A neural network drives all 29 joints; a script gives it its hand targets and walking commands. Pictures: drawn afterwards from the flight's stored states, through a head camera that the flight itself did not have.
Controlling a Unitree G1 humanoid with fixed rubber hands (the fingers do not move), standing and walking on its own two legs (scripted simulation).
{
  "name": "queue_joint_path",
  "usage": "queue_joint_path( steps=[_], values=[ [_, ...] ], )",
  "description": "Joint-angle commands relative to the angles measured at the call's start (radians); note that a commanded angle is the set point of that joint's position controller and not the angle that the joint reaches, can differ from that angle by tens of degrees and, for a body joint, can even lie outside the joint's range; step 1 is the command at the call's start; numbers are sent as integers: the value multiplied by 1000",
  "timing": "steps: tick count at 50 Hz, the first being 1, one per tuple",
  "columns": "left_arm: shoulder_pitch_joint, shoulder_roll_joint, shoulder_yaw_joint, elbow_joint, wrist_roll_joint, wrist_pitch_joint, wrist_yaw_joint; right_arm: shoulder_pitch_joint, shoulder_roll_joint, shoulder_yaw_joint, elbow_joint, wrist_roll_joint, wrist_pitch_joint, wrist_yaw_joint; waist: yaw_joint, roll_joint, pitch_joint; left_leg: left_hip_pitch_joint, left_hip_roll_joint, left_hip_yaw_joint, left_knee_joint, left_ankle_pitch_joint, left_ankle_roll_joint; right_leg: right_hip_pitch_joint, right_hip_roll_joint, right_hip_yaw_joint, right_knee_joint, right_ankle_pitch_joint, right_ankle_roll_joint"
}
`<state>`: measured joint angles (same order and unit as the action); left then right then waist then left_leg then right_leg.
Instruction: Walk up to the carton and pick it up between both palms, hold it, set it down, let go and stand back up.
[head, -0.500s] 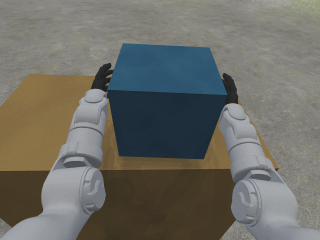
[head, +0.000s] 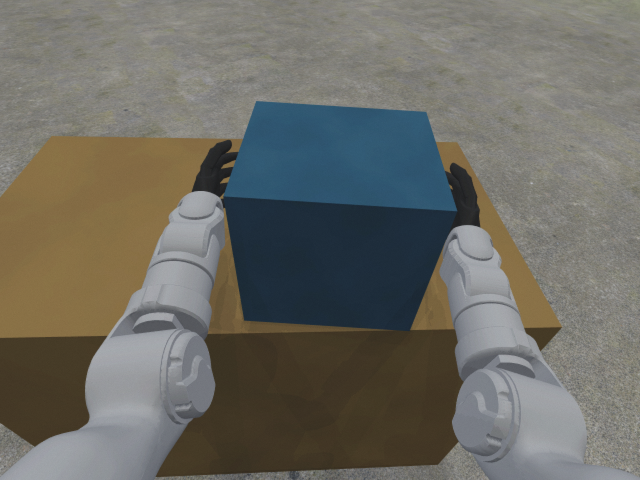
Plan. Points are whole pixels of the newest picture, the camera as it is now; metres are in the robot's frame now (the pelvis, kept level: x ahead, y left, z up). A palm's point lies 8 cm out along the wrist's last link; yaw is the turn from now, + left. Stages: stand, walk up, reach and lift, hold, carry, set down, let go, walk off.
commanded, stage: set down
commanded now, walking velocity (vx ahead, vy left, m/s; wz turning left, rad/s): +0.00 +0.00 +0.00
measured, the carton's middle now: (333, 217) +0.44 -0.04 +0.11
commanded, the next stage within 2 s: none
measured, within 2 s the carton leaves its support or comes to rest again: rests again in 0.42 s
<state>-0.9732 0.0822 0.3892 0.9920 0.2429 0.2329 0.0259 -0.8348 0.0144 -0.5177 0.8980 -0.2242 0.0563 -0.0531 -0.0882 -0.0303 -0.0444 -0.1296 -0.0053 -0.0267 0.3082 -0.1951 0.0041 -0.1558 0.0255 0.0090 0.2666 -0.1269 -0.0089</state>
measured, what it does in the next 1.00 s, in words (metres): stands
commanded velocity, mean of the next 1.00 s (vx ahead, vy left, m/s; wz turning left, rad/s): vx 0.00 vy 0.00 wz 0.00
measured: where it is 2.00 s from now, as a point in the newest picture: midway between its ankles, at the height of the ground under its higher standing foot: outside the picture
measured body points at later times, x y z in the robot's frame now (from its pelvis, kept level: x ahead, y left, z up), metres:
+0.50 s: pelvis +0.01 +0.01 +0.00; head +0.02 +0.02 +0.45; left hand +0.46 +0.12 +0.12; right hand +0.41 -0.20 +0.11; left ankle -0.02 +0.11 -0.75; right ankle +0.01 -0.11 -0.75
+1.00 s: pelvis +0.00 +0.01 +0.00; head +0.03 +0.02 +0.45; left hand +0.46 +0.12 +0.11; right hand +0.41 -0.20 +0.10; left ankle -0.02 +0.11 -0.75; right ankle +0.01 -0.10 -0.75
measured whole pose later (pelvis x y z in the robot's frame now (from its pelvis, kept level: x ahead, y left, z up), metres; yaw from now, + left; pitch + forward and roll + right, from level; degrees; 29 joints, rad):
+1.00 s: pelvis +0.00 +0.01 +0.00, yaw -3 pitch +5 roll +0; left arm -0.93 0.04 0.43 1.03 0.28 0.10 0.04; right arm -0.78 0.02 -0.58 0.91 -0.32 -0.07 -0.02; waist -0.05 -0.01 -0.06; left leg -0.20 0.00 0.04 0.30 -0.19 0.02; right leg -0.25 0.01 -0.02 0.26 -0.11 -0.01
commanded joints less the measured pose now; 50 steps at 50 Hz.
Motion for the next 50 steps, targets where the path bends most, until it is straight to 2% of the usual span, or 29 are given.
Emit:
queue_joint_path(
  steps=[1,8,17,24,31,35,47,50],
  values=[
    [-642,-470,-165,-102,-39,-64,-131,-787,395,271,-174,-6,-87,144,7,32,-581,116,-10,93,-9,294,-66,290,-14,-106,64,496,78],
    [-619,-458,-148,-102,-24,-82,-132,-737,390,251,-166,-33,-97,152,6,34,-582,125,-4,99,-10,313,-65,286,-16,-109,68,521,77],
    [-611,-492,-191,-130,-29,-119,-114,-699,405,254,-176,-57,-141,162,6,70,-645,191,12,93,33,431,-80,211,-9,-123,69,525,68],
    [-571,-495,-196,-121,-23,-135,-109,-676,400,276,-165,-56,-162,165,30,57,-637,167,18,91,43,477,-74,208,-12,-116,78,551,70],
    [-548,-472,-167,-99,-16,-151,-115,-656,399,280,-168,-65,-169,159,40,26,-627,86,9,100,15,410,-54,286,-25,-102,94,604,78],
    [-550,-453,-157,-85,-5,-159,-111,-633,373,249,-141,-82,-173,158,31,28,-617,88,15,104,9,395,-55,269,-24,-108,82,562,73],
    [-531,-367,-109,-58,18,-183,-78,-575,277,179,-93,-109,-181,146,35,28,-583,68,16,118,-9,324,-42,222,-23,-104,61,457,63],
    [-539,-368,-105,-53,24,-187,-75,-568,282,157,-85,-124,-181,150,27,32,-573,80,16,120,-11,318,-42,197,-19,-109,57,432,62]
  ],
)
